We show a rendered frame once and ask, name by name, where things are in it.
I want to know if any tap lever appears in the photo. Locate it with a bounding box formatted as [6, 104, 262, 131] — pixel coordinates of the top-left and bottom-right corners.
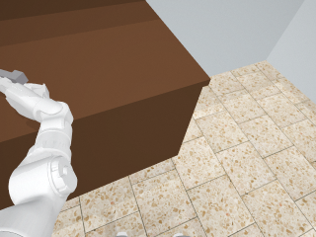
[0, 69, 29, 85]

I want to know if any robot left upper arm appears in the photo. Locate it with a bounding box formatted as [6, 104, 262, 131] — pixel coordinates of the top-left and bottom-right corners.
[0, 155, 77, 237]

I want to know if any left robot hand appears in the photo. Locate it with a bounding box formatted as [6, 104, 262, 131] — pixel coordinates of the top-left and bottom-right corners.
[0, 77, 49, 120]

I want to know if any robot left shin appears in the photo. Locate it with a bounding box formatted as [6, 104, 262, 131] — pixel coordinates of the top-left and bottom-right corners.
[117, 231, 127, 236]

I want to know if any left robot forearm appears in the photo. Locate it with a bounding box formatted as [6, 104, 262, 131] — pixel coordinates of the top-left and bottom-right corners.
[8, 98, 74, 203]

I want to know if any counter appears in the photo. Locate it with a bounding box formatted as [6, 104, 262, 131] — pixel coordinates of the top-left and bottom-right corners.
[0, 0, 211, 210]

